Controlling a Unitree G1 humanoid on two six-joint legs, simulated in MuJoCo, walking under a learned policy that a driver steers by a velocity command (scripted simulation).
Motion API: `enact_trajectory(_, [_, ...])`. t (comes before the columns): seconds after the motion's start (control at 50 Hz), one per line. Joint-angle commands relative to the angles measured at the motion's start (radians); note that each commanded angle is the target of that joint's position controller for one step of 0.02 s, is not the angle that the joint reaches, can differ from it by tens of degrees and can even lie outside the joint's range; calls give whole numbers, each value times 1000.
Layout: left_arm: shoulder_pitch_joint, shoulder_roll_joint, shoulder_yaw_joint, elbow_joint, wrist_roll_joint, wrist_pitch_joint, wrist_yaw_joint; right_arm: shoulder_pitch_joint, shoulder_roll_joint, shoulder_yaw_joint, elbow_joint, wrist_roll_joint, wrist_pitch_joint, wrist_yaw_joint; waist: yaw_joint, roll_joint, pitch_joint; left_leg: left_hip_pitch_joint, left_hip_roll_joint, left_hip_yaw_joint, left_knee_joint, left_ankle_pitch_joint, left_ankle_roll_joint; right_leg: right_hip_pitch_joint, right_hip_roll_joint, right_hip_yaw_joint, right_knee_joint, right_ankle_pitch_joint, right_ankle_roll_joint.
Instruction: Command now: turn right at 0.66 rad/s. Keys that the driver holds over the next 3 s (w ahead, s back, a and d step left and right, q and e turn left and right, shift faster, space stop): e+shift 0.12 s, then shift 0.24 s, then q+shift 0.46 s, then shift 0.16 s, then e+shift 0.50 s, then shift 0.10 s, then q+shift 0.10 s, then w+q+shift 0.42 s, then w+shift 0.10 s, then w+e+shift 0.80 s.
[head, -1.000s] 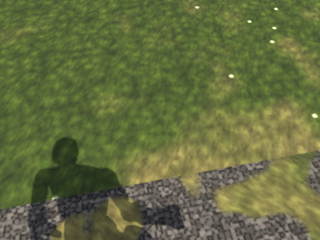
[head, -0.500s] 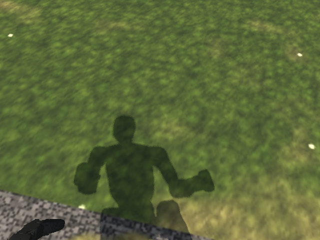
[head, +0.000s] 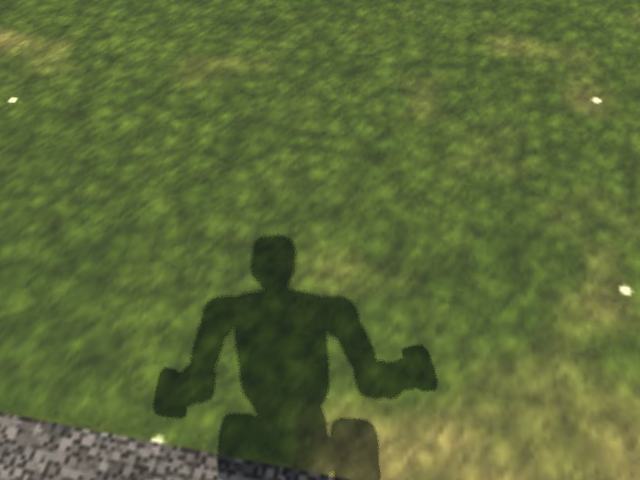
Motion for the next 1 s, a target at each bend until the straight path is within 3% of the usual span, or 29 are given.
enact_trajectory(0.02, [-78,176,58,-93,-24,-1,15,114,-94,-39,-14,5,-33,10,-78,-178,-186,109,3,30,-278,184,45,149,-160,304,-103,-9,-128])
enact_trajectory(0.04, [-61,144,49,-96,-22,1,18,139,-135,-52,-2,-5,-30,7,-72,-129,-201,266,114,-28,-306,239,83,3,-109,251,-29,-152,-78])
enact_trajectory(0.06, [-37,79,33,-113,-13,-3,13,106,-218,-66,-17,-39,-20,4,-34,169,-168,330,347,-273,-325,310,204,-232,34,47,211,-368,-22])
enact_trajectory(0.08, [-27,154,59,-122,-3,-19,6,41,-205,-63,-40,-90,-26,13,-22,261,-114,191,493,-380,-332,476,303,-315,17,-24,422,-467,21])
enact_trajectory(0.1, [2,218,79,-97,4,-20,1,-31,-147,-46,-64,-82,-33,7,7,180,-92,158,470,-280,-319,525,300,-299,-40,-52,574,-404,45])
enact_trajectory(0.14, [54,183,75,-46,11,-1,4,-73,-87,-25,-71,-47,-34,-8,12,114,-90,161,334,-109,-276,513,230,-299,-41,-80,707,-282,71])
enact_trajectory(0.16, [60,155,65,-46,14,5,2,-58,-84,-19,-62,-34,-33,-11,2,122,-76,159,323,-67,-259,618,240,-318,-45,-94,775,-264,86])
enact_trajectory(0.24, [-65,100,28,-110,7,-6,-4,68,-122,-25,-23,-38,-14,-14,-77,137,-66,247,322,-19,-253,727,298,-359,-66,-150,654,-231,123])
enact_trajectory(0.36, [-104,78,0,-137,18,-10,-22,63,-186,-38,4,-14,-5,5,-83,190,-92,183,337,22,-235,706,301,-104,-89,-251,311,-269,97])
enact_trajectory(0.38, [-103,68,-3,-132,21,-11,-21,78,-168,-29,17,-8,-8,10,-84,192,-97,165,328,5,-220,693,297,-43,-87,-251,229,-255,84])
enact_trajectory(0.42, [-31,36,-8,-94,30,-16,-17,65,-106,1,38,5,-18,22,-24,163,-95,88,289,-1,-183,652,247,179,-67,-259,-111,-8,39])
enact_trajectory(0.44, [-15,92,4,-96,34,-18,-7,109,-111,3,55,5,-31,29,-25,135,-107,19,264,-4,-170,580,185,320,-102,-211,-168,144,14])
enact_trajectory(0.46, [49,184,25,-107,45,-15,10,114,-103,10,36,-27,-45,37,-23,22,-202,-85,209,25,-71,337,115,511,-264,-80,-56,505,-29])
enact_trajectory(0.48, [25,246,42,-94,54,-2,21,150,-67,21,27,-23,-55,42,-54,-195,-235,-199,134,112,20,-13,53,517,-422,-3,8,666,-174])
enact_trajectory(0.5, [26,190,37,-100,55,-5,16,78,-135,4,19,-5,-45,34,10,-195,-225,-228,118,130,181,-192,14,442,-453,31,-40,582,-262])
enact_trajectory(0.52, [33,178,34,-97,62,-12,15,53,-183,-20,12,16,-31,27,30,-193,-183,-308,109,124,406,-263,-2,411,-467,33,-76,540,-292])
enact_trajectory(0.58, [-113,113,16,-109,43,-35,17,146,-142,-35,48,10,36,-1,-54,-159,-100,-312,144,87,596,-136,-32,225,-402,-135,-139,336,-226])
enact_trajectory(0.62, [-147,93,13,-101,49,-40,19,144,-111,-31,28,2,55,-8,-65,-154,-76,-305,152,123,574,-38,-46,176,-379,-213,-168,250,-211])
enact_trajectory(0.66, [-145,90,16,-91,50,-42,24,108,-90,-25,-10,0,60,0,-53,-142,-84,-300,177,134,474,21,-45,195,-389,-255,-169,203,-211])
enact_trajectory(0.72, [-140,137,35,-77,42,-43,20,72,-72,-15,-65,-5,56,32,-37,-132,-112,-224,197,162,304,38,-13,216,-424,-294,-150,226,-209])
enact_trajectory(0.82, [-156,174,53,-56,6,-47,-8,131,-109,-42,-91,1,75,52,-77,-107,-122,-75,152,242,73,104,68,208,-458,-356,-33,183,-132])
enact_trajectory(0.84, [-122,154,50,-36,0,-45,-13,162,-121,-52,-83,-4,74,43,-86,-62,-121,20,118,232,-23,176,101,151,-416,-390,56,101,-84])
enact_trajectory(0.86, [-70,113,40,-18,15,-44,-21,221,-199,-80,-73,-10,66,26,-94,121,-124,173,163,95,-143,492,158,14,-319,-465,272,-50,-7])
enact_trajectory(0.88, [-120,58,12,-82,63,-42,-23,231,-327,-100,-108,-19,51,7,-79,435,-118,319,433,-308,-177,896,331,-324,-158,-474,626,-550,95])
enact_trajectory(0.9, [-205,99,22,-96,47,-44,-12,249,-289,-83,-122,-57,18,24,-154,293,-242,272,508,-401,-232,807,456,-357,-114,-258,803,-595,86])
enact_trajectory(0.92, [-223,125,28,-88,19,-40,-6,220,-258,-67,-111,-58,-5,30,-139,191,-209,241,471,-304,-251,683,421,-367,-134,-221,838,-517,60])
enact_trajectory(0.94, [-202,115,28,-72,15,-36,2,169,-227,-58,-104,-38,-13,24,-104,138,-170,208,423,-232,-246,573,360,-367,-155,-208,809,-427,42])
enact_trajectory(0.96, [-177,122,30,-50,24,-30,9,108,-183,-41,-109,-18,-10,17,-76,104,-150,181,386,-178,-243,540,313,-349,-170,-198,771,-352,41])
enact_trajectory(1.0, [-98,122,32,-8,30,-22,6,36,-132,-11,-117,-24,-9,3,-30,122,-168,123,336,-78,-254,595,283,-236,-154,-219,770,-225,54])
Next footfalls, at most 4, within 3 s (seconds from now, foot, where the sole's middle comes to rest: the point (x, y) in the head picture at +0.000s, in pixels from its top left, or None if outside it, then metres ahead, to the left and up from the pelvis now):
0.04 left None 0.02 0.12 -0.78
0.44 right None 0.01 -0.16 -0.78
0.86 left None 0.03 0.11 -0.78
1.48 right None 0.04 -0.13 -0.78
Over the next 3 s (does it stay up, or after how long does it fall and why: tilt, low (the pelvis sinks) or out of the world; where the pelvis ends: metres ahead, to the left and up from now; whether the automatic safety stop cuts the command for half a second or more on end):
stays up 0.96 0.12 -0.01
